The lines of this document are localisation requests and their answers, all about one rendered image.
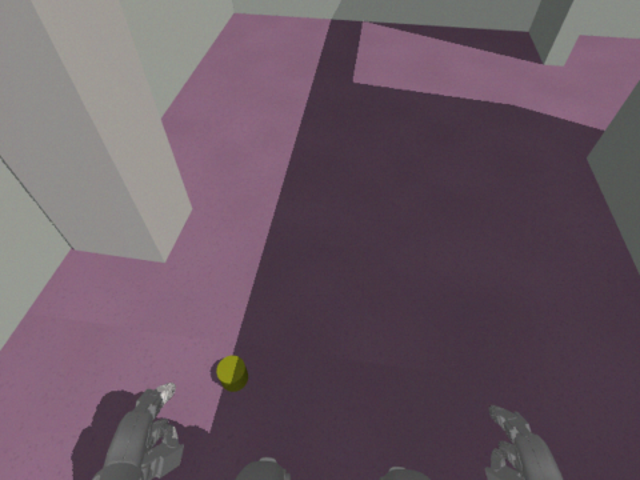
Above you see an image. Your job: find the left robot arm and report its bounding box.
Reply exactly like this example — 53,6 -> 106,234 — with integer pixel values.
92,463 -> 144,480

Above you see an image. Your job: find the left robot hand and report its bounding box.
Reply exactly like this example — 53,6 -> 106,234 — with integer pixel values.
103,383 -> 184,480

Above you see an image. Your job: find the right robot hand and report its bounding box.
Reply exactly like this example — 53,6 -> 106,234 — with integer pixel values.
485,405 -> 563,480

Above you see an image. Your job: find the tin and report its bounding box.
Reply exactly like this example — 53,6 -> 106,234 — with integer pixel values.
217,355 -> 248,392

